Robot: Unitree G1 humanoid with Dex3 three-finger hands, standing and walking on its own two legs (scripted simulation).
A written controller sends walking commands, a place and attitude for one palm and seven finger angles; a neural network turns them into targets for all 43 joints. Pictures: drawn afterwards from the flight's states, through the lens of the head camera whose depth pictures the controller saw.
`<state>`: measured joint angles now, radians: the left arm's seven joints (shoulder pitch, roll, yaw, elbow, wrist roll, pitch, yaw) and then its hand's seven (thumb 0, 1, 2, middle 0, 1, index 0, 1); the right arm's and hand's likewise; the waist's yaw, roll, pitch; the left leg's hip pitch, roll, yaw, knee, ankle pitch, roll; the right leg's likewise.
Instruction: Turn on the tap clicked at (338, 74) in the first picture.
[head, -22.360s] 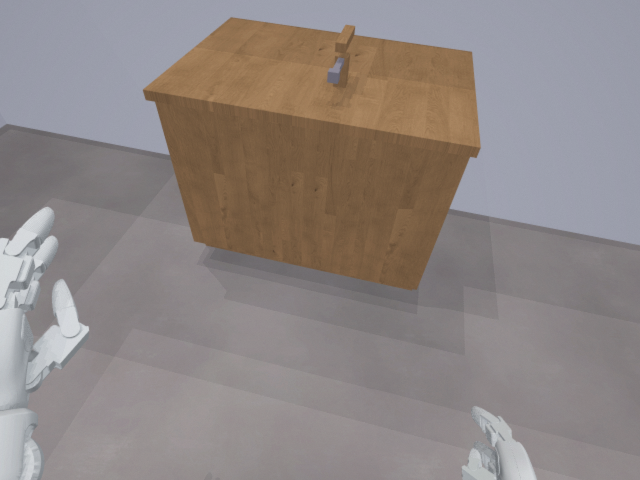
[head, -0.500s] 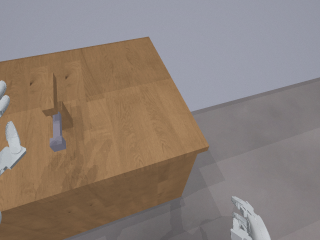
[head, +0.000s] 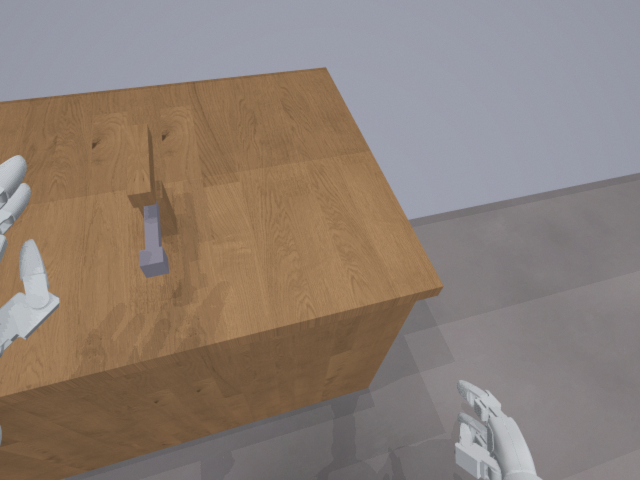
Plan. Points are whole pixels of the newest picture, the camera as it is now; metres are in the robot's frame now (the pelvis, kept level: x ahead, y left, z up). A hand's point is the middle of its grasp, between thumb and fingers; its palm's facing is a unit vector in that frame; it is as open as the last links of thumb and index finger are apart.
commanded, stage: look again from close up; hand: left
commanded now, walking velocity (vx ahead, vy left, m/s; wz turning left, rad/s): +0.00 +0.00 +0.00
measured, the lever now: (154, 262) +0.35 +0.25 +0.04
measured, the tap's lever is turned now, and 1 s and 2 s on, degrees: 0 0 0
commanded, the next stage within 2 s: shuffle to correct the standing spot in 0.34 s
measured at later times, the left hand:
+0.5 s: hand (54, 354) +0.18 +0.24 +0.16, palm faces +0.37 -0.86 -0.34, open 7.4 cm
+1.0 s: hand (148, 295) +0.24 +0.18 +0.17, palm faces +0.30 -0.88 -0.36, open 7.4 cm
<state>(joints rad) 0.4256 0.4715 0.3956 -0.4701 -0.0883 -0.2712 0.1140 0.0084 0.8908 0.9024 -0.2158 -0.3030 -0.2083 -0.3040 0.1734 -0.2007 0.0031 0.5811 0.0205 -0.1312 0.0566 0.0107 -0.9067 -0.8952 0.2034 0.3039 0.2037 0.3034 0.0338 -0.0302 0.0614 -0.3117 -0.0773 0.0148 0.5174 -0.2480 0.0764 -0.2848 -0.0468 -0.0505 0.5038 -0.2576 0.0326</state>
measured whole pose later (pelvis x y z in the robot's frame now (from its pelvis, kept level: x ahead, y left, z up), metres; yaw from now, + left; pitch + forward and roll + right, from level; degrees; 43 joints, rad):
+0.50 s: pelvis -0.03 -0.02 +0.00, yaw +1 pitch +0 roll -1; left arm 0.44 0.42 0.34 -0.42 -0.12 -0.28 0.10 0.01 0.89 0.90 -0.21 -0.30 -0.21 -0.30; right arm 0.21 -0.23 -0.01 0.61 0.04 -0.17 0.02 0.01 -0.91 -0.90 0.20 0.30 0.20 0.30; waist 0.03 -0.01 0.05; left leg -0.30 -0.05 -0.02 0.50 -0.20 0.05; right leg -0.24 -0.02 -0.09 0.44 -0.20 0.00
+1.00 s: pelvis +0.01 -0.05 +0.01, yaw -1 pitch +0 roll -1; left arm 0.46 0.39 0.33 -0.49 -0.10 -0.18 0.09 0.01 0.89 0.90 -0.21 -0.30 -0.21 -0.30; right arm 0.16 -0.21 0.01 0.58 0.02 -0.12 -0.01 0.01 -0.91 -0.90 0.20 0.30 0.20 0.30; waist 0.00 0.00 0.04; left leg -0.23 0.01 -0.01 0.49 -0.26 0.01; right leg -0.18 0.04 -0.07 0.41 -0.24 -0.04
